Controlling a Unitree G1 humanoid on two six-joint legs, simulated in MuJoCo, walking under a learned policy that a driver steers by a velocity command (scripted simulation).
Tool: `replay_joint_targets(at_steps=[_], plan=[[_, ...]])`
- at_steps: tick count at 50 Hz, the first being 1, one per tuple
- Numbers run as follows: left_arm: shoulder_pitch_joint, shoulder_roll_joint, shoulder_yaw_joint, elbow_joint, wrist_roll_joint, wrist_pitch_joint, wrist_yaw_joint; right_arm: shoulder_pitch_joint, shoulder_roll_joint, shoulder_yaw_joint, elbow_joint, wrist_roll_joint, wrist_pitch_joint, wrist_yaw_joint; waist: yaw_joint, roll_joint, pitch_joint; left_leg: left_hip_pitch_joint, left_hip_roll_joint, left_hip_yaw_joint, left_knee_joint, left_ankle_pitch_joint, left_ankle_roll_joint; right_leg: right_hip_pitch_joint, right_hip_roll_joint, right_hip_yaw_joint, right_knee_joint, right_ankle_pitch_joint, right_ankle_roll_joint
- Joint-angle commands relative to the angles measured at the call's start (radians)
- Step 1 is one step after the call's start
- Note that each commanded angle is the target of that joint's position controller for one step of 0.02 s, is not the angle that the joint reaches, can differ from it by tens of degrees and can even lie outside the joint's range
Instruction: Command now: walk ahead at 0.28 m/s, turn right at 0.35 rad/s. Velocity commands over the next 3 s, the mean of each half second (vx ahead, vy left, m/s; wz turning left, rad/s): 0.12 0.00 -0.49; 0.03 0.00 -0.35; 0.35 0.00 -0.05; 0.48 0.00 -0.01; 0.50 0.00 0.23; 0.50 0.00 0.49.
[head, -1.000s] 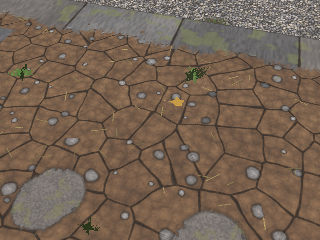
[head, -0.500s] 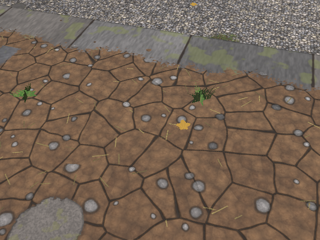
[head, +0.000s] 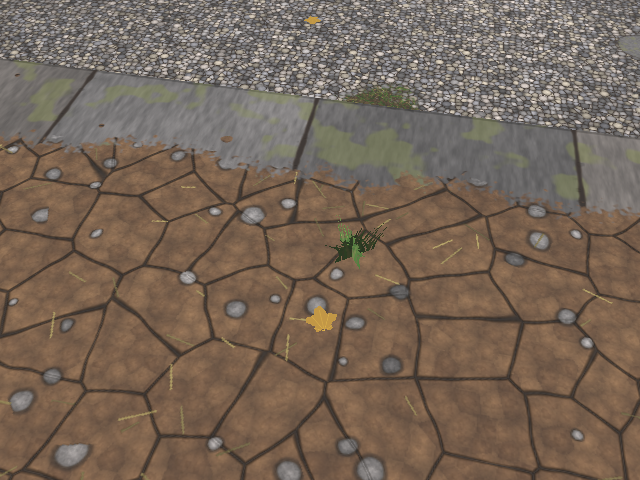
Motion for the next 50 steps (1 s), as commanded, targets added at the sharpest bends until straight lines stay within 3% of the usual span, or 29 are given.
replay_joint_targets(at_steps=[1,4,8,10,12,13,14,15,16,17,18,19,21,23,27,30,33,36,37,38,39,40,41,42,43,45,47,48,50], plan=[[0.105,0.028,0.012,-0.038,0.016,0.014,0.002,-0.105,-0.128,-0.016,-0.071,-0.006,-0.014,-0.026,0.079,0.104,-0.004,-0.125,0.272,-0.056,-0.120,0.558,0.137,0.081,-0.018,-0.012,-0.143,0.144,0.027],[-0.013,0.007,0.002,-0.087,0.022,0.014,-0.019,-0.085,-0.170,-0.022,-0.074,0.009,0.010,-0.057,0.032,0.097,-0.031,-0.060,0.269,-0.003,-0.083,0.540,0.123,0.111,-0.008,-0.073,-0.354,0.269,0.034],[-0.090,0.043,0.015,-0.154,0.024,0.028,-0.043,-0.056,-0.202,-0.035,-0.069,0.035,0.051,-0.075,0.000,0.108,-0.049,0.092,0.332,-0.018,0.012,0.492,0.112,0.088,0.007,-0.097,-0.476,0.189,0.021],[-0.088,0.061,0.026,-0.182,0.025,0.030,-0.054,-0.069,-0.211,-0.045,-0.077,0.048,0.071,-0.081,0.009,0.119,-0.052,0.133,0.354,-0.027,0.099,0.502,0.090,0.099,0.027,-0.119,-0.521,0.087,-0.007],[0.020,0.095,0.050,-0.168,0.025,0.023,-0.058,-0.086,-0.200,-0.047,-0.097,0.055,0.088,-0.086,0.064,0.080,-0.101,0.111,0.297,0.017,0.322,0.536,0.033,0.267,0.093,-0.157,-0.675,0.165,-0.057],[0.109,0.197,0.086,-0.161,0.030,0.021,-0.044,-0.044,-0.184,-0.041,-0.115,0.031,0.088,-0.083,0.086,-0.054,-0.171,-0.031,0.206,0.049,0.570,0.346,-0.037,0.476,0.012,0.004,-0.710,0.561,-0.118],[0.140,0.298,0.102,-0.178,0.042,0.028,-0.026,-0.010,-0.088,-0.009,-0.154,-0.022,0.078,-0.070,0.031,-0.275,-0.231,-0.391,0.024,0.044,0.909,-0.485,-0.112,0.742,-0.231,0.363,-0.663,1.045,-0.293],[0.162,0.240,0.083,-0.200,0.054,0.023,-0.030,0.016,-0.117,-0.008,-0.158,0.001,0.065,-0.051,0.052,-0.216,-0.425,-0.464,-0.005,-0.188,1.085,-0.579,-0.101,0.822,-0.305,0.542,-0.725,0.841,-0.401],[0.087,0.194,0.075,-0.230,0.047,0.022,-0.032,-0.048,-0.159,-0.021,-0.174,0.035,0.064,-0.044,0.058,-0.107,-0.356,-0.521,0.036,-0.224,1.108,-0.490,-0.088,0.753,-0.255,0.464,-0.758,0.667,-0.356],[0.007,0.164,0.067,-0.248,0.027,0.027,-0.025,-0.093,-0.161,-0.024,-0.179,0.040,0.071,-0.051,0.038,-0.009,-0.259,-0.543,0.073,-0.216,1.053,-0.395,-0.090,0.651,-0.198,0.362,-0.777,0.520,-0.286],[-0.033,0.145,0.060,-0.263,0.015,0.036,-0.020,-0.122,-0.161,-0.029,-0.178,0.027,0.081,-0.064,0.027,0.049,-0.209,-0.520,0.101,-0.215,0.977,-0.340,-0.097,0.552,-0.162,0.312,-0.797,0.423,-0.243],[-0.053,0.140,0.057,-0.270,0.016,0.044,-0.016,-0.130,-0.169,-0.035,-0.188,0.019,0.092,-0.071,0.006,0.031,-0.181,-0.460,0.106,-0.209,0.907,-0.307,-0.101,0.461,-0.123,0.277,-0.814,0.374,-0.223],[-0.051,0.153,0.061,-0.284,0.035,0.054,-0.009,-0.116,-0.140,-0.031,-0.195,0.018,0.105,-0.074,-0.008,-0.027,-0.170,-0.393,0.074,-0.184,0.796,-0.269,-0.113,0.394,-0.076,0.243,-0.829,0.372,-0.210],[-0.027,0.170,0.069,-0.293,0.033,0.057,0.002,-0.118,-0.127,-0.029,-0.198,0.024,0.110,-0.083,0.002,-0.051,-0.187,-0.381,0.058,-0.191,0.703,-0.256,-0.128,0.409,-0.074,0.257,-0.830,0.336,-0.210],[-0.028,0.182,0.073,-0.316,0.027,0.074,0.021,-0.162,-0.129,-0.031,-0.216,0.026,0.119,-0.088,0.025,-0.080,-0.172,-0.359,0.046,-0.215,0.584,-0.204,-0.139,0.381,-0.059,0.317,-0.854,0.059,-0.183],[-0.029,0.181,0.074,-0.329,0.031,0.084,0.027,-0.176,-0.133,-0.035,-0.226,0.030,0.109,-0.081,0.035,-0.110,-0.149,-0.323,0.036,-0.220,0.504,-0.204,-0.132,0.367,-0.047,0.361,-0.863,-0.032,-0.168],[-0.031,0.172,0.071,-0.342,0.032,0.093,0.027,-0.140,-0.141,-0.038,-0.221,0.036,0.094,-0.068,0.037,-0.127,-0.163,-0.257,0.039,-0.205,0.407,-0.215,-0.114,0.399,-0.052,0.387,-0.842,0.012,-0.159],[-0.024,0.152,0.060,-0.339,0.019,0.105,0.029,-0.057,-0.144,-0.045,-0.201,0.029,0.085,-0.050,-0.001,-0.103,-0.160,-0.063,0.058,-0.158,0.150,-0.083,-0.068,0.343,0.002,0.349,-0.773,0.037,-0.107],[0.004,0.120,0.050,-0.337,0.022,0.107,0.029,-0.039,-0.193,-0.057,-0.206,0.008,0.087,-0.050,0.007,-0.002,-0.146,0.021,0.193,-0.274,0.074,-0.070,-0.022,0.249,0.065,0.282,-0.660,-0.081,-0.059],[-0.004,0.100,0.047,-0.374,0.016,0.097,0.024,-0.060,-0.286,-0.077,-0.212,-0.015,0.094,-0.052,0.049,0.293,-0.082,0.026,0.376,-0.523,-0.003,0.057,0.117,0.063,0.241,0.075,-0.465,-0.281,-0.005],[-0.035,0.177,0.069,-0.378,0.036,0.079,0.021,-0.080,-0.247,-0.071,-0.240,-0.035,0.088,-0.053,0.011,0.308,-0.080,-0.045,0.487,-0.659,-0.037,0.107,0.224,0.033,0.218,0.093,-0.227,-0.376,0.040],[-0.016,0.209,0.083,-0.353,0.029,0.076,0.015,-0.133,-0.217,-0.064,-0.268,-0.023,0.083,-0.058,0.033,0.217,-0.082,-0.052,0.448,-0.588,-0.014,0.121,0.206,0.044,0.205,0.125,-0.096,-0.318,0.049],[0.021,0.188,0.081,-0.317,0.028,0.085,0.016,-0.177,-0.190,-0.058,-0.279,-0.002,0.081,-0.059,0.057,0.163,-0.075,-0.053,0.376,-0.487,0.010,0.124,0.153,0.057,0.199,0.117,-0.046,-0.264,0.065],[0.045,0.157,0.074,-0.296,0.035,0.096,0.019,-0.189,-0.162,-0.049,-0.284,0.018,0.080,-0.060,0.059,0.150,-0.069,-0.036,0.335,-0.433,0.023,0.127,0.124,0.055,0.194,0.112,-0.002,-0.216,0.083],[0.056,0.123,0.064,-0.286,0.036,0.103,0.019,-0.184,-0.138,-0.037,-0.281,0.024,0.082,-0.060,0.058,0.143,-0.063,-0.043,0.312,-0.391,0.027,0.165,0.120,0.074,0.188,0.107,0.026,-0.189,0.098],[0.031,0.084,0.047,-0.292,0.027,0.105,0.018,-0.163,-0.113,-0.025,-0.273,0.017,0.089,-0.058,0.048,0.168,-0.055,-0.039,0.258,-0.313,0.024,0.163,0.116,0.122,0.160,0.051,-0.075,-0.151,0.118],[-0.020,0.050,0.026,-0.305,0.027,0.100,0.015,-0.111,-0.117,-0.024,-0.257,0.016,0.096,-0.060,0.010,0.202,-0.079,0.013,0.234,-0.287,0.019,0.045,0.107,0.182,0.102,-0.024,-0.290,-0.128,0.129],[-0.058,0.040,0.018,-0.315,0.023,0.096,0.009,-0.077,-0.149,-0.032,-0.249,0.022,0.100,-0.062,-0.022,0.232,-0.065,0.003,0.233,-0.303,-0.005,-0.101,0.110,0.220,0.097,-0.062,-0.379,-0.143,0.128],[-0.094,0.083,0.027,-0.327,0.005,0.084,0.002,-0.017,-0.231,-0.054,-0.237,0.031,0.109,-0.064,-0.059,0.269,-0.022,-0.007,0.277,-0.386,-0.043,-0.298,0.134,0.240,0.118,-0.114,-0.464,-0.233,0.115]])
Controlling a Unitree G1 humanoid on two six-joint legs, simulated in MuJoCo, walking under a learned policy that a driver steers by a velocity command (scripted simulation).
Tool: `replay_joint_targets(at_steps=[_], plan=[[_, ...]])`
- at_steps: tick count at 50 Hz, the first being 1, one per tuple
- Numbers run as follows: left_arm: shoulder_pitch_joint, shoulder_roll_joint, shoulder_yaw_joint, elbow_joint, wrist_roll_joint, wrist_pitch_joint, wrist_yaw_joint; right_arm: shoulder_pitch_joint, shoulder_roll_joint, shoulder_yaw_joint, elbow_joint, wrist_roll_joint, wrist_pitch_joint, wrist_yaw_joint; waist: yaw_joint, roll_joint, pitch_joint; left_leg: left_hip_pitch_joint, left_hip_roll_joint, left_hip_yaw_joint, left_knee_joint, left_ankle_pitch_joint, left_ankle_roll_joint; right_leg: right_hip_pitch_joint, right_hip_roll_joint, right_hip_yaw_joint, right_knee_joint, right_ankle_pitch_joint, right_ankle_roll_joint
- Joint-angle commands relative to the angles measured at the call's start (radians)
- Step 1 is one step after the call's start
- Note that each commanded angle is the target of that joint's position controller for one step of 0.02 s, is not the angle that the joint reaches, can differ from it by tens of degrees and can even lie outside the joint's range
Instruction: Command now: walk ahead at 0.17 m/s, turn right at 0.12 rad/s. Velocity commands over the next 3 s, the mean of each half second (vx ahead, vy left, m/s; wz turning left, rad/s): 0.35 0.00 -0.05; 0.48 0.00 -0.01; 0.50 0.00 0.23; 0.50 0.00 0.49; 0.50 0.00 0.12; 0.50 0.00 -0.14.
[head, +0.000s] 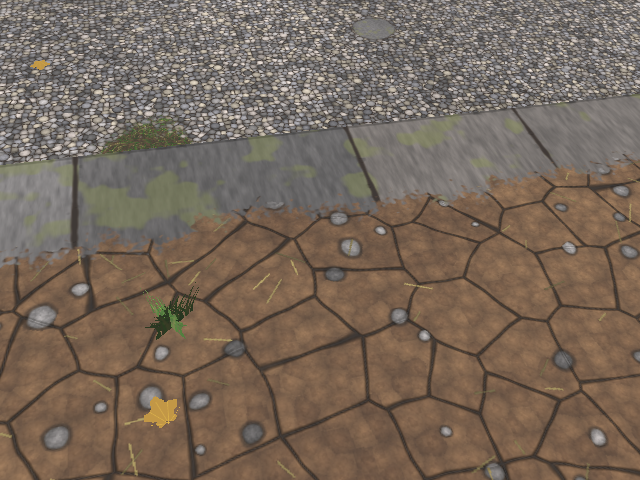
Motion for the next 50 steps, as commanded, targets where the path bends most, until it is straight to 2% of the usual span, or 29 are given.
replay_joint_targets(at_steps=[1,4,5,6,7,8,9,10,12,13,16,18,20,23,24,25,26,27,28,29,30,31,32,33,36,39,44,48,50], plan=[[-0.102,0.069,0.006,-0.100,-0.019,-0.037,-0.008,0.060,-0.240,-0.058,-0.038,0.012,-0.001,-0.006,-0.054,0.252,0.024,0.073,0.220,-0.283,-0.216,-0.238,0.188,-0.017,0.024,-0.108,-0.182,-0.068,-0.018],[-0.019,0.049,0.005,-0.043,-0.018,-0.070,-0.016,0.046,-0.225,-0.052,-0.038,0.036,-0.005,-0.001,0.002,0.193,0.052,-0.001,0.205,-0.284,-0.195,-0.262,0.173,0.171,0.037,-0.126,-0.471,0.124,-0.102],[0.020,0.052,0.008,-0.027,-0.014,-0.080,-0.016,0.035,-0.198,-0.044,-0.040,0.034,-0.014,0.002,0.027,0.176,0.030,-0.066,0.187,-0.264,-0.160,-0.214,0.147,0.290,0.011,-0.092,-0.494,0.158,-0.132],[0.111,0.068,0.012,-0.007,-0.011,-0.087,-0.012,-0.010,-0.142,-0.027,-0.056,0.024,-0.029,0.011,0.073,0.136,-0.024,-0.179,0.149,-0.209,-0.055,-0.176,0.104,0.457,-0.071,-0.005,-0.487,0.161,-0.164],[0.204,0.155,0.036,0.018,0.001,-0.090,-0.009,-0.061,-0.055,-0.005,-0.096,0.012,-0.055,0.022,0.094,-0.073,-0.064,-0.364,0.006,-0.010,0.191,-0.164,0.029,0.585,-0.209,0.206,-0.489,0.075,-0.232],[0.235,0.207,0.056,0.027,0.002,-0.092,-0.021,-0.131,-0.111,-0.016,-0.138,0.022,-0.078,0.027,0.128,-0.201,0.011,-0.515,-0.005,0.041,0.321,-0.280,0.009,0.536,-0.366,0.430,-0.600,-0.024,-0.340],[0.229,0.161,0.044,0.025,0.011,-0.104,-0.021,-0.169,-0.174,-0.037,-0.149,0.038,-0.087,0.032,0.134,-0.156,0.091,-0.618,0.048,-0.012,0.474,-0.313,0.010,0.520,-0.394,0.475,-0.638,-0.059,-0.378],[0.205,0.125,0.031,0.022,0.013,-0.114,-0.021,-0.143,-0.180,-0.043,-0.134,0.048,-0.089,0.041,0.109,-0.129,0.110,-0.667,0.072,-0.030,0.552,-0.268,0.021,0.527,-0.362,0.429,-0.646,-0.074,-0.360],[0.158,0.111,0.022,0.013,-0.001,-0.118,-0.026,-0.119,-0.166,-0.042,-0.118,0.034,-0.090,0.055,0.082,-0.095,0.121,-0.711,0.107,-0.033,0.578,-0.132,0.024,0.527,-0.316,0.325,-0.672,0.038,-0.325],[0.142,0.104,0.019,0.009,0.001,-0.116,-0.027,-0.128,-0.151,-0.039,-0.118,0.025,-0.092,0.062,0.076,-0.074,0.119,-0.677,0.113,-0.021,0.554,-0.078,0.015,0.489,-0.287,0.263,-0.686,0.134,-0.310],[0.125,0.115,0.021,0.009,-0.003,-0.109,-0.028,-0.162,-0.094,-0.016,-0.125,0.013,-0.096,0.080,0.080,-0.067,0.095,-0.504,0.087,0.037,0.383,0.098,-0.025,0.356,-0.201,0.086,-0.693,0.312,-0.281],[0.149,0.141,0.027,0.020,-0.007,-0.112,-0.027,-0.211,-0.085,-0.008,-0.144,0.017,-0.096,0.084,0.095,-0.078,0.099,-0.380,0.061,0.052,0.249,0.184,-0.034,0.278,-0.185,0.039,-0.690,0.323,-0.266],[0.174,0.169,0.034,0.034,-0.014,-0.117,-0.028,-0.234,-0.111,-0.013,-0.160,0.024,-0.091,0.086,0.096,-0.088,0.107,-0.310,0.047,0.046,0.186,0.206,-0.025,0.263,-0.221,0.053,-0.694,0.294,-0.262],[0.164,0.186,0.040,0.049,-0.019,-0.115,-0.028,-0.204,-0.158,-0.028,-0.168,0.028,-0.088,0.084,0.055,-0.091,0.105,-0.251,0.036,0.039,0.123,0.165,0.016,0.321,-0.268,0.060,-0.645,0.368,-0.238],[0.154,0.192,0.040,0.051,-0.015,-0.110,-0.027,-0.152,-0.178,-0.039,-0.158,0.026,-0.087,0.079,0.018,-0.090,0.071,-0.174,0.013,0.058,0.109,0.144,0.035,0.333,-0.255,0.038,-0.566,0.522,-0.220],[0.157,0.176,0.033,0.054,-0.008,-0.105,-0.026,-0.029,-0.209,-0.059,-0.123,0.024,-0.084,0.070,-0.043,-0.072,-0.010,-0.014,-0.019,0.084,0.106,0.124,0.059,0.316,-0.212,-0.008,-0.399,0.684,-0.195],[0.168,0.139,0.017,0.049,0.003,-0.102,-0.021,0.134,-0.250,-0.077,-0.086,0.023,-0.080,0.059,-0.115,-0.038,-0.125,0.232,0.034,0.031,0.134,0.126,0.094,0.189,-0.163,-0.052,-0.154,0.664,-0.157],[0.290,0.028,-0.017,0.016,-0.001,-0.113,-0.024,0.255,-0.376,-0.102,-0.071,-0.009,-0.077,0.053,-0.087,0.262,-0.309,0.590,0.322,-0.451,0.032,-0.124,0.254,-0.163,-0.012,-0.096,0.303,0.264,-0.075],[0.281,0.042,-0.018,0.033,-0.013,-0.134,-0.023,0.273,-0.312,-0.081,-0.065,0.004,-0.082,0.062,-0.089,0.340,-0.382,0.591,0.385,-0.796,-0.197,-0.306,0.281,-0.269,0.041,0.063,0.464,-0.153,-0.081],[0.186,0.129,0.006,0.016,-0.045,-0.140,-0.030,0.185,-0.261,-0.063,-0.072,0.009,-0.084,0.062,-0.073,0.254,-0.203,0.467,0.372,-0.676,-0.215,-0.369,0.229,-0.379,-0.024,0.056,0.538,-0.100,-0.098],[0.107,0.141,0.004,-0.003,-0.043,-0.143,-0.030,0.114,-0.232,-0.054,-0.085,0.010,-0.083,0.061,-0.050,0.160,-0.104,0.325,0.340,-0.541,-0.209,-0.294,0.200,-0.380,-0.080,0.017,0.510,-0.017,-0.117],[0.073,0.131,0.004,-0.005,-0.021,-0.140,-0.025,0.053,-0.206,-0.047,-0.090,0.002,-0.082,0.063,-0.018,0.105,-0.041,0.192,0.294,-0.431,-0.220,-0.188,0.185,-0.343,-0.118,0.000,0.446,0.061,-0.121],[0.090,0.121,0.009,0.004,-0.012,-0.129,-0.023,0.015,-0.181,-0.040,-0.097,-0.010,-0.086,0.065,0.020,0.131,-0.021,0.100,0.249,-0.349,-0.244,-0.112,0.174,-0.280,-0.151,0.007,0.397,0.119,-0.125],[0.118,0.107,0.008,0.018,-0.012,-0.117,-0.024,-0.007,-0.170,-0.039,-0.098,-0.012,-0.091,0.066,0.041,0.152,-0.020,0.047,0.226,-0.304,-0.273,-0.077,0.178,-0.231,-0.161,0.005,0.379,0.153,-0.122],[0.109,0.083,0.006,0.027,-0.003,-0.096,-0.020,0.005,-0.177,-0.044,-0.074,-0.003,-0.110,0.062,0.059,0.121,0.012,0.001,0.212,-0.212,-0.333,0.024,0.207,-0.249,-0.167,-0.009,0.314,0.233,-0.098],[0.002,0.079,0.004,-0.002,0.008,-0.102,-0.017,0.055,-0.189,-0.046,-0.046,0.001,-0.106,0.049,0.031,0.083,0.051,0.063,0.214,-0.167,-0.355,0.110,0.213,-0.356,-0.174,-0.008,0.168,0.367,-0.070],[-0.159,0.043,-0.011,-0.039,0.000,-0.126,-0.039,0.129,-0.213,-0.048,-0.014,0.013,-0.086,0.035,-0.035,0.077,0.081,0.136,0.191,-0.075,-0.349,0.182,0.177,-0.333,-0.134,-0.058,-0.119,0.542,-0.066],[-0.268,0.037,-0.018,-0.080,-0.009,-0.139,-0.068,0.195,-0.223,-0.050,0.020,0.018,-0.064,0.032,-0.074,0.076,0.109,0.248,0.228,-0.074,-0.302,0.215,0.178,-0.346,-0.105,-0.075,-0.241,0.501,-0.082],[-0.288,0.046,-0.018,-0.098,-0.011,-0.144,-0.082,0.203,-0.231,-0.054,0.032,0.022,-0.053,0.029,-0.066,0.089,0.109,0.308,0.255,-0.084,-0.260,0.273,0.168,-0.340,-0.091,-0.076,-0.280,0.430,-0.105]])
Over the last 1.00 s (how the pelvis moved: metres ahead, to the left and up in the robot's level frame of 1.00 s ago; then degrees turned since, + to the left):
0.16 0.00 0.00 -25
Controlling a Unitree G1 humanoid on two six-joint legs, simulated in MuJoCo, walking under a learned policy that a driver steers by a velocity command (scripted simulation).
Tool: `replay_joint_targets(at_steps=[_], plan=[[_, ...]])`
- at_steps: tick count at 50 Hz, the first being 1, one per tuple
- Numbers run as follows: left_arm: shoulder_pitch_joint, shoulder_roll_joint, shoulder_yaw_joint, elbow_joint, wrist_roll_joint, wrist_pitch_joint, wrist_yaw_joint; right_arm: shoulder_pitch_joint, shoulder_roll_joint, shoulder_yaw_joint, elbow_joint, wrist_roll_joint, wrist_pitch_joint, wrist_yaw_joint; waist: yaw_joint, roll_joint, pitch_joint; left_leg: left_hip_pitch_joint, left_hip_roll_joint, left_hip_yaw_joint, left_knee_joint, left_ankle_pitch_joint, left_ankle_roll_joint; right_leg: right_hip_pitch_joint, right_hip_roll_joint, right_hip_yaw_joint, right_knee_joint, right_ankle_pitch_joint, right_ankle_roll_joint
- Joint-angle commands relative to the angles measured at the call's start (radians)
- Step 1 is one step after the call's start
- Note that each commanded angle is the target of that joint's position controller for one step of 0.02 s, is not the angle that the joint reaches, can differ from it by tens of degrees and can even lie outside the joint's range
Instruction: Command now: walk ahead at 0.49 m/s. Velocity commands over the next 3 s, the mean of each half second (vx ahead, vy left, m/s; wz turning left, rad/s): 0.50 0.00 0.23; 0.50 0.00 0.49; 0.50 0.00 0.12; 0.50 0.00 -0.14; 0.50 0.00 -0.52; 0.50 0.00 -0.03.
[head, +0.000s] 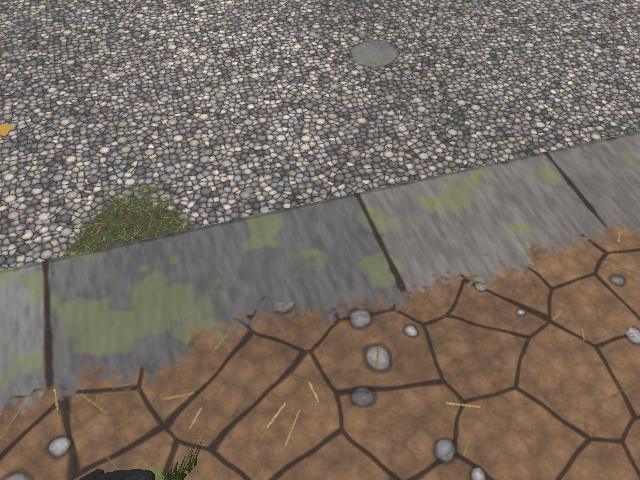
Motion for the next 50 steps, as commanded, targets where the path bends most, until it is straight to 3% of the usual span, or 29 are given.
replay_joint_targets(at_steps=[1,3,4,5,6,7,8,9,10,11,13,15,17,21,26,29,30,31,32,33,34,35,36,37,38,39,42,47,50], plan=[[-0.138,0.079,0.015,-0.115,-0.004,-0.027,-0.020,0.042,-0.182,-0.047,-0.020,0.007,0.010,-0.010,0.002,0.104,0.081,0.047,0.325,-0.145,0.004,0.383,0.144,-0.054,0.022,-0.009,-0.064,-0.090,-0.034],[-0.044,0.117,0.031,-0.096,0.000,-0.029,-0.019,0.015,-0.202,-0.052,-0.022,0.008,0.017,-0.014,0.065,0.134,0.010,0.068,0.312,-0.127,0.124,0.669,0.120,0.109,0.073,-0.048,-0.086,-0.157,-0.069],[0.097,0.155,0.053,-0.055,0.003,-0.028,-0.011,-0.003,-0.195,-0.048,-0.025,0.006,0.022,-0.016,0.144,0.125,-0.083,0.035,0.265,-0.085,0.294,0.812,0.096,0.311,0.106,-0.078,-0.115,-0.131,-0.100],[0.280,0.214,0.074,-0.015,0.011,-0.025,0.002,-0.005,-0.156,-0.030,-0.044,-0.008,0.020,-0.018,0.218,0.085,-0.230,-0.147,0.220,-0.053,0.553,0.665,0.061,0.633,-0.001,0.030,-0.063,-0.097,-0.156],[0.373,0.326,0.098,0.002,0.028,-0.022,0.007,0.119,-0.030,0.009,-0.074,-0.015,-0.003,-0.009,0.171,-0.170,-0.386,-0.586,0.041,-0.029,0.963,0.113,-0.017,1.050,-0.275,0.515,-0.097,-0.242,-0.321],[0.398,0.232,0.076,0.005,0.020,-0.020,0.008,0.094,-0.079,0.001,-0.050,0.004,-0.027,-0.002,0.206,-0.183,-0.452,-0.726,0.008,-0.187,1.103,-0.269,-0.015,1.085,-0.329,0.742,-0.243,-0.340,-0.342],[0.325,0.184,0.057,0.000,0.017,-0.018,0.012,-0.008,-0.160,-0.023,-0.079,0.036,-0.037,0.003,0.206,-0.114,-0.269,-0.809,0.067,-0.194,1.146,-0.217,-0.004,0.952,-0.294,0.566,-0.260,-0.347,-0.278],[0.250,0.157,0.048,-0.008,0.015,-0.016,0.014,-0.072,-0.156,-0.022,-0.096,0.038,-0.039,0.002,0.174,-0.045,-0.167,-0.794,0.123,-0.159,1.097,-0.123,-0.002,0.795,-0.254,0.414,-0.280,-0.276,-0.241],[0.193,0.126,0.039,-0.006,0.016,-0.017,0.011,-0.102,-0.143,-0.024,-0.100,0.023,-0.032,-0.001,0.142,-0.007,-0.089,-0.761,0.155,-0.146,1.028,-0.061,-0.010,0.660,-0.209,0.315,-0.319,-0.214,-0.219],[0.156,0.103,0.032,-0.006,0.022,-0.026,0.008,-0.081,-0.134,-0.031,-0.091,0.017,-0.016,-0.003,0.106,-0.033,-0.056,-0.700,0.185,-0.154,0.981,-0.008,-0.015,0.571,-0.174,0.235,-0.360,-0.186,-0.199],[0.133,0.103,0.037,0.011,0.027,-0.044,0.006,-0.029,-0.091,-0.028,-0.070,0.019,0.014,-0.005,0.073,-0.050,-0.037,-0.629,0.191,-0.149,0.961,0.042,-0.033,0.478,-0.154,0.147,-0.421,-0.123,-0.204],[0.129,0.120,0.044,0.033,0.032,-0.054,0.010,-0.049,-0.076,-0.030,-0.080,0.017,0.029,-0.011,0.063,-0.035,0.000,-0.667,0.191,-0.164,0.921,0.101,-0.048,0.451,-0.151,0.063,-0.451,-0.045,-0.203],[0.142,0.127,0.048,0.054,0.035,-0.053,0.019,-0.099,-0.072,-0.032,-0.100,0.012,0.029,-0.012,0.074,-0.025,0.023,-0.726,0.185,-0.177,0.832,0.194,-0.058,0.479,-0.144,-0.003,-0.459,0.010,-0.196],[0.152,0.152,0.052,0.074,0.028,-0.043,0.035,-0.219,-0.044,-0.023,-0.137,0.006,0.016,0.012,0.117,-0.010,0.051,-0.702,0.170,-0.105,0.573,0.389,-0.047,0.520,-0.122,-0.119,-0.472,0.013,-0.161],[0.221,0.188,0.067,0.120,0.006,-0.008,0.044,-0.353,-0.036,-0.017,-0.219,0.006,0.016,0.042,0.163,0.007,0.095,-0.776,0.159,-0.047,0.434,0.316,-0.005,0.708,-0.193,-0.159,-0.414,0.079,-0.149],[0.194,0.224,0.079,0.118,-0.003,0.016,0.054,-0.324,-0.067,-0.034,-0.248,0.006,0.021,0.055,0.118,-0.029,0.045,-0.674,0.096,0.029,0.416,0.166,0.045,0.769,-0.204,-0.197,-0.272,0.438,-0.118],[0.183,0.237,0.083,0.114,-0.005,0.025,0.058,-0.260,-0.092,-0.048,-0.240,0.007,0.025,0.054,0.077,-0.048,-0.004,-0.577,0.055,0.059,0.422,0.116,0.068,0.770,-0.196,-0.210,-0.165,0.595,-0.106],[0.165,0.241,0.082,0.109,-0.007,0.033,0.062,-0.128,-0.132,-0.073,-0.212,0.010,0.027,0.049,-0.001,-0.040,-0.075,-0.399,0.009,0.077,0.381,0.129,0.099,0.724,-0.167,-0.232,0.016,0.655,-0.084],[0.166,0.221,0.072,0.100,-0.003,0.030,0.066,0.040,-0.199,-0.107,-0.172,0.010,0.033,0.032,-0.083,0.011,-0.163,-0.109,0.015,0.001,0.335,0.176,0.142,0.544,-0.123,-0.241,0.279,0.492,-0.044],[0.247,0.085,0.030,0.051,0.034,0.011,0.055,0.074,-0.315,-0.131,-0.163,0.014,0.035,0.013,-0.003,0.274,-0.236,0.239,0.269,-0.483,0.293,0.109,0.290,0.106,0.040,-0.215,0.653,-0.332,0.021],[0.225,0.096,0.017,0.032,0.018,-0.034,0.038,0.079,-0.290,-0.114,-0.201,0.008,0.018,0.021,-0.008,0.247,-0.406,0.380,0.401,-0.913,0.119,-0.017,0.408,-0.079,0.151,0.037,0.830,-0.691,0.024],[0.109,0.167,0.037,0.004,-0.022,-0.057,0.024,0.058,-0.218,-0.094,-0.195,0.000,0.007,0.026,-0.044,0.154,-0.304,0.326,0.375,-0.787,0.081,-0.003,0.339,-0.175,0.089,0.100,0.840,-0.607,0.002],[0.076,0.161,0.032,-0.008,-0.025,-0.069,0.024,0.008,-0.187,-0.085,-0.195,0.005,0.002,0.026,-0.010,0.105,-0.186,0.181,0.333,-0.638,0.084,0.069,0.297,-0.175,0.046,0.084,0.764,-0.520,-0.015],[0.070,0.156,0.034,0.001,-0.002,-0.072,0.033,-0.066,-0.158,-0.076,-0.207,0.009,0.003,0.025,0.038,0.035,-0.113,0.026,0.288,-0.530,0.081,0.164,0.262,-0.122,0.006,0.076,0.673,-0.458,-0.013],[0.083,0.168,0.044,0.007,0.014,-0.062,0.038,-0.115,-0.124,-0.064,-0.226,0.001,0.003,0.022,0.074,0.045,-0.082,-0.081,0.252,-0.458,0.062,0.256,0.246,-0.050,-0.020,0.077,0.609,-0.414,-0.006],[0.102,0.169,0.048,0.007,0.019,-0.048,0.037,-0.135,-0.119,-0.061,-0.239,-0.007,0.003,0.019,0.097,0.073,-0.074,-0.147,0.233,-0.434,0.042,0.310,0.247,0.000,-0.026,0.077,0.582,-0.387,0.005],[0.094,0.130,0.041,-0.003,0.031,-0.021,0.041,-0.113,-0.142,-0.068,-0.232,-0.001,0.000,0.000,0.105,0.075,-0.056,-0.243,0.197,-0.349,0.020,0.430,0.252,0.019,-0.016,0.047,0.466,-0.313,0.053],[-0.068,0.076,0.016,-0.034,0.027,-0.025,0.027,-0.039,-0.131,-0.060,-0.191,0.000,0.010,-0.024,0.031,0.125,-0.024,-0.270,0.139,-0.239,0.036,0.383,0.178,0.077,0.031,0.013,0.094,0.019,0.068],[-0.139,0.090,0.018,-0.055,0.013,-0.034,0.013,0.011,-0.146,-0.061,-0.161,0.001,0.010,-0.024,-0.004,0.132,0.004,-0.225,0.185,-0.287,0.050,0.300,0.176,0.093,0.050,0.015,-0.001,0.069,0.047]])
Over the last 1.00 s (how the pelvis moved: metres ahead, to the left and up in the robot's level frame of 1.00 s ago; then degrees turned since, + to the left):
0.39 0.04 0.00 0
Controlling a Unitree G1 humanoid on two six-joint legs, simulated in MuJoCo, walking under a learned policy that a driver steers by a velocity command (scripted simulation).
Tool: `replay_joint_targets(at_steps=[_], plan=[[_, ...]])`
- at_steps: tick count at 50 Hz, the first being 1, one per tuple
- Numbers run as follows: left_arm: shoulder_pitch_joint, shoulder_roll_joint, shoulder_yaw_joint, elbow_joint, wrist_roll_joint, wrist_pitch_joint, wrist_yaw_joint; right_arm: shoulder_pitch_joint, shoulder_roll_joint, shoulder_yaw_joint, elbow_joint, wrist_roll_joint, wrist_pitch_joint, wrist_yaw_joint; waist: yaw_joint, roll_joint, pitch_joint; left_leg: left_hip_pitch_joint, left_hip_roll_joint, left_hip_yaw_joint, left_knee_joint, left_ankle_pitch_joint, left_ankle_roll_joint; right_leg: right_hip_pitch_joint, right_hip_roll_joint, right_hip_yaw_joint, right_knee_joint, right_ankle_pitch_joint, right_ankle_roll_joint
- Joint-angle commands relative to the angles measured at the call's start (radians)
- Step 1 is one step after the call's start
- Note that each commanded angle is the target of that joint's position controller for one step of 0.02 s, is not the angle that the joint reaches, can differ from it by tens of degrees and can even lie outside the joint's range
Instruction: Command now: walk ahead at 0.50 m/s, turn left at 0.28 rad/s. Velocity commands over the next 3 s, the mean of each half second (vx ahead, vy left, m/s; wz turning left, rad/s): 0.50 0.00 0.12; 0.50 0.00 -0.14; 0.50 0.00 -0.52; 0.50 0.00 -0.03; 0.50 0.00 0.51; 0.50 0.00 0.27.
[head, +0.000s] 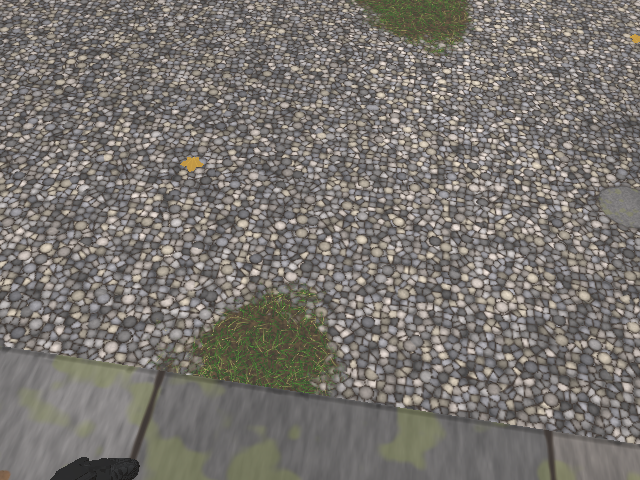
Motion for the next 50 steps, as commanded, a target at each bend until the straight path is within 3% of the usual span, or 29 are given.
replay_joint_targets(at_steps=[1,5,6,7,8,9,10,11,12,13,14,17,19,24,28,30,31,33,34,35,36,37,38,40,42,44,46,47,50], plan=[[-0.119,0.068,0.012,-0.092,-0.009,-0.024,-0.014,0.065,-0.160,-0.042,-0.022,0.004,-0.009,-0.006,-0.032,0.134,-0.003,-0.024,0.256,-0.147,-0.063,0.263,0.135,0.090,0.044,-0.040,-0.089,0.046,-0.022],[-0.069,0.103,0.030,-0.094,-0.009,-0.034,-0.026,0.065,-0.169,-0.047,-0.003,0.002,0.009,-0.013,0.008,0.165,0.000,0.108,0.312,-0.207,0.029,0.411,0.113,0.121,0.063,-0.050,-0.148,-0.121,-0.086],[0.019,0.120,0.042,-0.070,-0.006,-0.037,-0.023,0.040,-0.166,-0.045,-0.010,0.005,0.013,-0.013,0.060,0.165,-0.044,0.106,0.279,-0.181,0.111,0.558,0.094,0.244,0.089,-0.078,-0.189,-0.111,-0.112],[0.153,0.153,0.056,-0.041,0.003,-0.039,-0.021,0.023,-0.141,-0.034,-0.022,0.003,0.015,-0.013,0.123,0.135,-0.149,0.049,0.223,-0.133,0.286,0.602,0.063,0.460,0.044,-0.040,-0.171,-0.053,-0.158],[0.315,0.216,0.071,-0.025,0.012,-0.036,-0.018,0.065,-0.096,-0.016,-0.039,-0.015,0.011,-0.016,0.160,-0.008,-0.306,-0.161,0.123,-0.063,0.603,0.331,0.014,0.770,-0.135,0.189,-0.136,-0.029,-0.246],[0.385,0.234,0.079,0.021,-0.002,-0.024,-0.029,0.209,-0.034,0.001,-0.023,0.009,-0.003,-0.011,0.113,-0.303,-0.380,-0.499,-0.013,-0.030,0.899,-0.318,-0.047,1.007,-0.298,0.630,-0.275,-0.291,-0.382],[0.367,0.143,0.055,0.013,-0.034,-0.018,-0.029,0.149,-0.126,-0.013,-0.015,0.019,-0.011,-0.006,0.144,-0.171,-0.281,-0.633,0.049,-0.090,0.996,-0.320,-0.043,0.964,-0.288,0.676,-0.339,-0.555,-0.348],[0.299,0.108,0.044,0.002,-0.031,-0.009,-0.023,0.016,-0.158,-0.023,-0.045,0.026,-0.016,-0.001,0.153,-0.077,-0.131,-0.679,0.095,-0.048,0.993,-0.227,-0.040,0.824,-0.255,0.525,-0.359,-0.557,-0.308],[0.243,0.101,0.037,-0.010,-0.013,-0.002,-0.021,-0.050,-0.147,-0.020,-0.061,0.013,-0.020,-0.001,0.128,0.001,-0.060,-0.653,0.137,-0.011,0.941,-0.142,-0.040,0.689,-0.212,0.421,-0.381,-0.464,-0.289],[0.211,0.084,0.031,-0.013,-0.002,-0.001,-0.021,-0.069,-0.135,-0.023,-0.066,-0.001,-0.022,0.000,0.103,0.011,-0.023,-0.624,0.170,0.000,0.872,-0.086,-0.044,0.604,-0.172,0.353,-0.404,-0.378,-0.283],[0.200,0.071,0.026,-0.012,0.008,-0.004,-0.021,-0.041,-0.120,-0.024,-0.058,0.001,-0.020,0.002,0.075,-0.019,-0.028,-0.566,0.195,0.004,0.828,-0.051,-0.049,0.552,-0.143,0.300,-0.424,-0.303,-0.277],[0.216,0.085,0.030,0.008,-0.003,-0.013,-0.019,-0.025,-0.088,-0.019,-0.048,-0.001,-0.009,0.000,0.058,-0.044,-0.033,-0.539,0.218,0.039,0.718,-0.019,-0.076,0.507,-0.121,0.206,-0.462,-0.135,-0.296],[0.238,0.117,0.040,0.026,-0.007,-0.011,-0.011,-0.094,-0.071,-0.010,-0.069,-0.009,-0.010,-0.003,0.073,-0.023,-0.017,-0.579,0.233,0.046,0.599,0.072,-0.091,0.517,-0.124,0.161,-0.479,-0.045,-0.298],[0.303,0.135,0.040,0.075,-0.022,0.008,0.003,-0.232,-0.040,0.007,-0.092,-0.009,-0.026,0.010,0.129,-0.019,0.006,-0.510,0.206,0.083,0.300,0.330,-0.095,0.524,-0.081,0.040,-0.463,0.026,-0.248],[0.362,0.153,0.041,0.119,-0.023,0.032,0.011,-0.347,-0.048,0.002,-0.148,0.003,-0.044,0.040,0.156,-0.018,0.030,-0.486,0.166,0.100,0.197,0.332,-0.073,0.596,-0.115,0.046,-0.421,0.046,-0.240],[0.369,0.151,0.044,0.128,-0.010,0.046,0.008,-0.316,-0.056,-0.003,-0.149,0.005,-0.048,0.051,0.124,-0.037,-0.008,-0.421,0.149,0.110,0.245,0.255,-0.054,0.626,-0.135,0.042,-0.364,0.153,-0.243],[0.355,0.155,0.046,0.132,-0.016,0.052,0.009,-0.279,-0.073,-0.009,-0.145,0.001,-0.047,0.053,0.100,-0.044,-0.014,-0.384,0.143,0.118,0.242,0.190,-0.036,0.638,-0.140,0.040,-0.330,0.196,-0.233],[0.313,0.145,0.038,0.125,-0.021,0.061,0.018,-0.058,-0.130,-0.042,-0.087,-0.008,-0.048,0.049,-0.018,-0.016,-0.113,-0.105,0.113,0.143,0.177,0.220,0.014,0.599,-0.082,-0.001,-0.088,0.357,-0.188],[0.323,0.122,0.024,0.103,0.000,0.061,0.026,0.090,-0.212,-0.064,-0.068,-0.018,-0.047,0.039,-0.063,0.103,-0.252,0.157,0.297,-0.071,0.162,0.283,0.081,0.442,-0.014,-0.045,0.217,0.077,-0.145],[0.489,-0.013,-0.012,0.108,0.004,0.041,0.014,0.095,-0.258,-0.068,-0.065,-0.006,-0.044,0.048,0.018,0.357,-0.360,0.448,0.478,-0.477,0.093,0.146,0.255,0.078,0.157,-0.036,0.573,-0.622,-0.086],[0.449,0.094,0.012,0.124,-0.023,0.022,0.004,0.117,-0.165,-0.050,-0.060,0.003,-0.041,0.051,-0.027,0.293,-0.336,0.409,0.477,-0.549,0.000,-0.011,0.248,-0.050,0.126,0.078,0.674,-0.648,-0.099],[0.340,0.166,0.037,0.098,-0.049,0.019,0.005,0.055,-0.131,-0.037,-0.067,-0.004,-0.040,0.046,-0.028,0.204,-0.193,0.270,0.456,-0.398,-0.023,0.028,0.207,-0.076,0.087,0.069,0.706,-0.554,-0.102],[0.294,0.161,0.040,0.089,-0.046,0.026,0.013,-0.013,-0.107,-0.027,-0.078,-0.016,-0.041,0.048,-0.001,0.117,-0.131,0.138,0.428,-0.291,-0.048,0.127,0.186,-0.034,0.050,0.059,0.686,-0.476,-0.095],[0.308,0.128,0.048,0.091,-0.032,0.051,0.023,-0.077,-0.063,-0.017,-0.063,-0.022,-0.054,0.051,0.054,0.120,-0.066,-0.014,0.374,-0.156,-0.109,0.185,0.163,0.043,-0.009,0.082,0.585,-0.378,-0.087],[0.326,0.095,0.051,0.098,-0.042,0.075,0.028,-0.087,-0.054,-0.021,-0.038,-0.018,-0.070,0.053,0.079,0.107,-0.043,-0.047,0.364,-0.100,-0.166,0.160,0.147,0.070,-0.028,0.097,0.495,-0.338,-0.084],[0.283,0.079,0.052,0.069,-0.036,0.094,0.024,-0.061,-0.089,-0.035,-0.007,-0.012,-0.074,0.044,0.074,0.097,-0.013,-0.029,0.377,-0.063,-0.185,0.260,0.145,-0.001,-0.027,0.121,0.422,-0.289,-0.081],[0.297,0.052,0.048,0.067,-0.021,0.099,0.016,-0.031,-0.112,-0.049,0.027,-0.018,-0.066,0.033,0.076,0.073,-0.040,0.006,0.379,0.003,-0.170,0.356,0.157,-0.035,-0.024,0.116,0.406,-0.222,-0.063],[0.331,0.058,0.055,0.086,-0.018,0.099,0.007,-0.015,-0.135,-0.056,0.036,-0.035,-0.073,0.032,0.079,0.049,-0.074,0.030,0.393,0.017,-0.120,0.362,0.164,-0.040,-0.023,0.105,0.463,-0.136,-0.065],[0.191,0.096,0.081,0.042,-0.045,0.088,-0.001,0.001,-0.089,-0.043,0.056,-0.022,-0.078,0.010,0.056,0.115,0.009,0.088,0.374,0.062,-0.135,0.144,0.095,-0.197,-0.031,0.149,0.380,-0.015,-0.081]])
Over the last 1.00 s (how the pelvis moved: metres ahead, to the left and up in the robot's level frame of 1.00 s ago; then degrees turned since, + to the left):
0.56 0.07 0.01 24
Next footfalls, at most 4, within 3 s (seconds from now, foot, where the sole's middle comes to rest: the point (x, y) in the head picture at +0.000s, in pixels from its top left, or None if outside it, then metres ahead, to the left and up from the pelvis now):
0.14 right None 0.27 -0.14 -0.78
0.66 left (249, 452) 0.53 0.11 -0.78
1.40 right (382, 342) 0.88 -0.24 -0.97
1.82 left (338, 243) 1.22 -0.15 -0.97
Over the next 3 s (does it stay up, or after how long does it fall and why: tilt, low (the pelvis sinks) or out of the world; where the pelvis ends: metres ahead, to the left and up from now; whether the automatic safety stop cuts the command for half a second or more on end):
stays up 1.65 -0.25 -0.20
